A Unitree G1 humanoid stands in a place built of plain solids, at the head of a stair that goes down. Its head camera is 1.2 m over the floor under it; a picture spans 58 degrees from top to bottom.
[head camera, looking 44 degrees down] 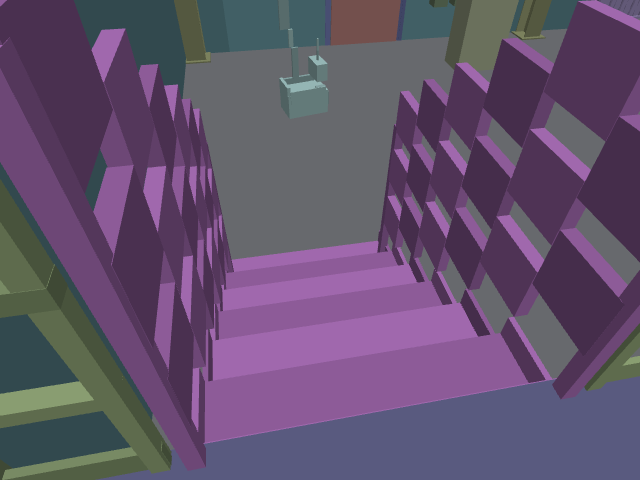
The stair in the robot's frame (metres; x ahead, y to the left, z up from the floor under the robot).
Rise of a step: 0.16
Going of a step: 0.27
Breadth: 1.12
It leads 10 degrees to the left of straight ahead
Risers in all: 7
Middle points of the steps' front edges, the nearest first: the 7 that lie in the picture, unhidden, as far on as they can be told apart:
0.55 -0.19 0.00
0.82 -0.14 -0.16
1.09 -0.09 -0.33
1.36 -0.04 -0.49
1.63 0.01 -0.66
1.89 0.06 -0.82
2.16 0.11 -0.99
